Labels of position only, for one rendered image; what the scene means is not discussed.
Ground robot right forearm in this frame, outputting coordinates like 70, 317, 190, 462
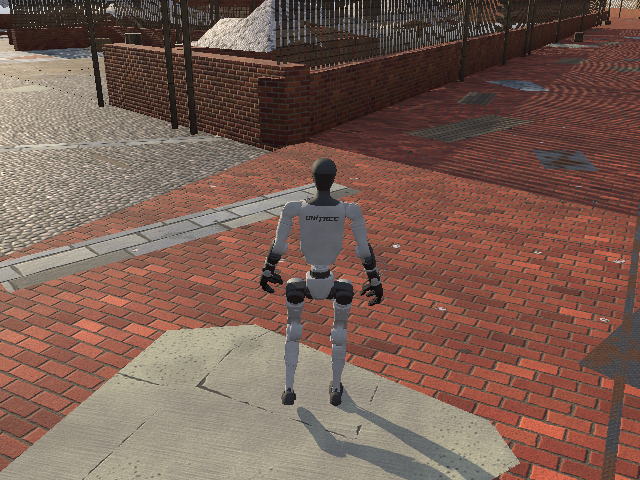
361, 243, 381, 286

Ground right robot hand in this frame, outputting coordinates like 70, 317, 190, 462
360, 283, 383, 306

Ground robot left upper arm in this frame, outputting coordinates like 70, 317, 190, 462
272, 200, 302, 255

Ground robot left thigh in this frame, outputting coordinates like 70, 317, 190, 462
286, 278, 306, 341

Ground humanoid robot torso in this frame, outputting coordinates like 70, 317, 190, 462
299, 196, 346, 300

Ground robot left forearm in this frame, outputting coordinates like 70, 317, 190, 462
262, 239, 282, 277

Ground robot right upper arm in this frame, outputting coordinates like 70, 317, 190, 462
343, 202, 371, 259

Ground left robot hand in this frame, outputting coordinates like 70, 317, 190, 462
259, 273, 283, 293

